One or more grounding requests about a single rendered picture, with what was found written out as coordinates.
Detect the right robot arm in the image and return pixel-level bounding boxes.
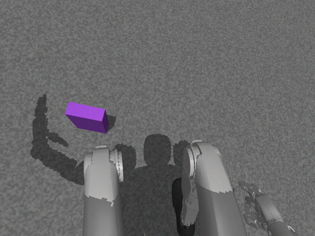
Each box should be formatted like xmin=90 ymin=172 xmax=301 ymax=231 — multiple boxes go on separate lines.
xmin=267 ymin=221 xmax=299 ymax=236

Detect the right robot foot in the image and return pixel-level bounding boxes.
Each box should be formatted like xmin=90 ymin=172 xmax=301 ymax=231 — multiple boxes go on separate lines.
xmin=172 ymin=178 xmax=195 ymax=236

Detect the carton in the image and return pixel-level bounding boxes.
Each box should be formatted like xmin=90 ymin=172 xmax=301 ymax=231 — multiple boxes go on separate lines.
xmin=65 ymin=102 xmax=109 ymax=133

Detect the right robot hand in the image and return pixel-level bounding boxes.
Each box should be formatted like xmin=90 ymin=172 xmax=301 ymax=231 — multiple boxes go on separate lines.
xmin=239 ymin=181 xmax=284 ymax=231

